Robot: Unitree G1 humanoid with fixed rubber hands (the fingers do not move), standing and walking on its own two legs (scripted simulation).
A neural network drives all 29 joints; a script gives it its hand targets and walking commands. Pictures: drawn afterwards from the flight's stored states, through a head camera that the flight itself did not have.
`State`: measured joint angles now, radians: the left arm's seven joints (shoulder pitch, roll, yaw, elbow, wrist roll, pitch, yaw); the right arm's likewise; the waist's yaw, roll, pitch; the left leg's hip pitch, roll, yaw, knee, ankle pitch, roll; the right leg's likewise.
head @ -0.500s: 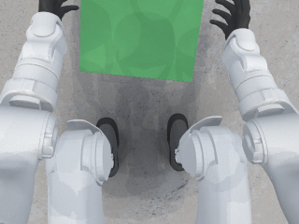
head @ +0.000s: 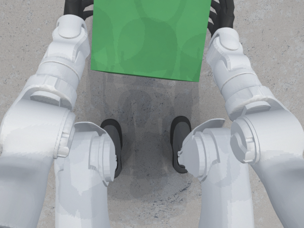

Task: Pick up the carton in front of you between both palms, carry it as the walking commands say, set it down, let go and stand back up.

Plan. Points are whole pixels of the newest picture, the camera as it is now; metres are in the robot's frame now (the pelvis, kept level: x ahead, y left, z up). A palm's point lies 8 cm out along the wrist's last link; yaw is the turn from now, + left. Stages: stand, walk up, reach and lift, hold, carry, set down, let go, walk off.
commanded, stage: reach and lift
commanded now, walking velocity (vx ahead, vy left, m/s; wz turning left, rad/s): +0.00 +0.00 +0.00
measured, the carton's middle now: (147, 35) +0.51 +0.01 -0.26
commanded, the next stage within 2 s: none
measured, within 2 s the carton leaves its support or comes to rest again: leaves its support in 0.20 s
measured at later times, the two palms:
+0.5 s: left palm (37, 4) +0.50 +0.17 -0.05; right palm (251, 20) +0.49 -0.13 -0.05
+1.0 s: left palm out of the picture +0.46 +0.18 +0.10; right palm out of the picture +0.47 -0.12 +0.11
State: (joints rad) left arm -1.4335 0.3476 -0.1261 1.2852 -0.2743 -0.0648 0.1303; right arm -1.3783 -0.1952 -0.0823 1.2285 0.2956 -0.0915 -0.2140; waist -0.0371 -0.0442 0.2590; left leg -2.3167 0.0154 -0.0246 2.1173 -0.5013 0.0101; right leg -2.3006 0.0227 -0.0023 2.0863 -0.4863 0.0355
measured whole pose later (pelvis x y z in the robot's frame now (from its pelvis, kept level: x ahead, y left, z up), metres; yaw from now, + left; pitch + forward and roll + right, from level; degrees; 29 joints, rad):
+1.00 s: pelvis +0.04 -0.01 +0.16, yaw +5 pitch +38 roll -1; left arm -0.79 0.01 0.31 0.67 0.13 0.31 0.05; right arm -0.73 0.09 -0.42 0.58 -0.10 0.30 -0.10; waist -0.02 -0.02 -0.23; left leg -1.79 -0.05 -0.05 1.64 -0.51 -0.02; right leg -1.77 0.07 0.04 1.64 -0.54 0.03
